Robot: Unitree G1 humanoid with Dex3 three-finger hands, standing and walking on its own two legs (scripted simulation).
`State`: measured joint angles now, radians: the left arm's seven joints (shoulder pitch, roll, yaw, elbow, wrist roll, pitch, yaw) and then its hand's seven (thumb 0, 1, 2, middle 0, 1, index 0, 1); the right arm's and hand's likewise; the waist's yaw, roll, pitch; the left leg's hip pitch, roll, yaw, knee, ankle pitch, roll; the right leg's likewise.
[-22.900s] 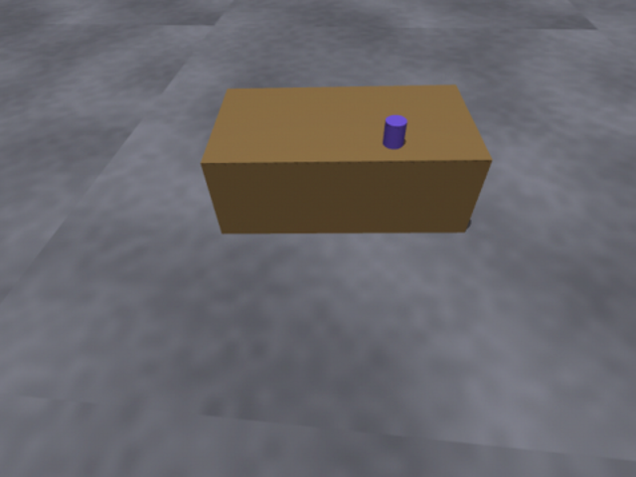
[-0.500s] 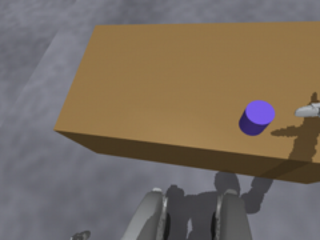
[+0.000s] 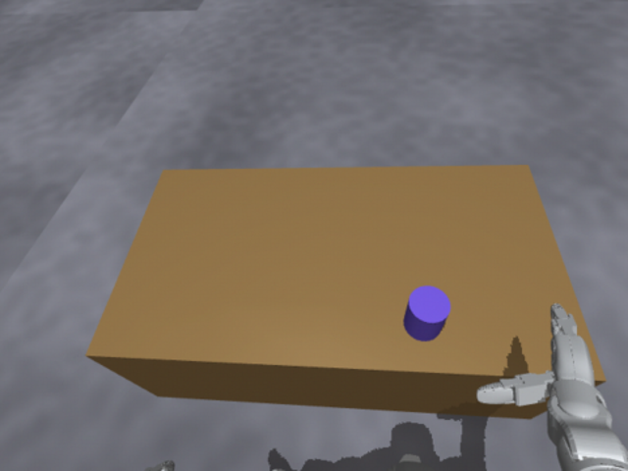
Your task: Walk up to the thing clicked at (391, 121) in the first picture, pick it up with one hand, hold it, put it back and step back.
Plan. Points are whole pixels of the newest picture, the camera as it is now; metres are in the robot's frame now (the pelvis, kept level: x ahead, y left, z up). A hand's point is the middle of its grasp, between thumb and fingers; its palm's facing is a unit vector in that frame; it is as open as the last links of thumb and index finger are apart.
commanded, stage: home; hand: right
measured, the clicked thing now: (425, 314) +0.45 -0.16 -0.29
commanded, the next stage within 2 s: none
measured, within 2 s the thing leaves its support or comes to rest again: neither
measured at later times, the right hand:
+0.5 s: hand out of the picture +0.16 -0.16 -0.06, palm faces +0.19 +0.95 -0.26, open 17.3 cm
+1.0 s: hand out of the picture +0.10 -0.21 -0.10, palm faces +0.02 +0.94 -0.35, open 17.4 cm
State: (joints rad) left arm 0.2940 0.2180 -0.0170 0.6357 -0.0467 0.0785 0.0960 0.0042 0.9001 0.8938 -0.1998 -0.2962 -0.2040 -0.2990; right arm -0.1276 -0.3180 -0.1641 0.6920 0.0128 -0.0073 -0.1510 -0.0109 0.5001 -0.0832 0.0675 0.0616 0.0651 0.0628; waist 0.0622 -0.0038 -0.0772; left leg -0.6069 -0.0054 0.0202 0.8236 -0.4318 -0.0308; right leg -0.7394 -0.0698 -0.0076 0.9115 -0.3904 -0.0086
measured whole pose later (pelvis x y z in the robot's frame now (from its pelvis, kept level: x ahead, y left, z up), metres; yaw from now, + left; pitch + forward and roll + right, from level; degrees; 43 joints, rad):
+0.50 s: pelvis +0.00 +0.03 +0.01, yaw -3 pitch +5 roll +1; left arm 0.20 0.21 -0.02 0.51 -0.03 -0.02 0.16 0.01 0.90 0.89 -0.20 -0.30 -0.20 -0.30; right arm 0.39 -0.20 0.01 0.19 0.04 0.13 -0.15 -0.01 0.52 -0.07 0.06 0.06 0.06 0.06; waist 0.00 -0.01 -0.05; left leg -0.43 0.01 0.05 0.80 -0.45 0.00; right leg -0.55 -0.05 0.02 0.82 -0.36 0.03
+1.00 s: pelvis +0.01 +0.03 +0.03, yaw -2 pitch -1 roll +0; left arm 0.25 0.29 0.03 0.87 0.04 0.02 0.01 0.01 0.90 0.90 -0.20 -0.30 -0.20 -0.31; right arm 0.26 -0.31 -0.02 0.77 -0.04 0.02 -0.02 -0.01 0.53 -0.06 0.06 0.05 0.06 0.05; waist 0.01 0.00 0.00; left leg -0.21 0.03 0.03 0.61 -0.38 -0.01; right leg -0.31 -0.03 -0.01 0.61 -0.28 0.02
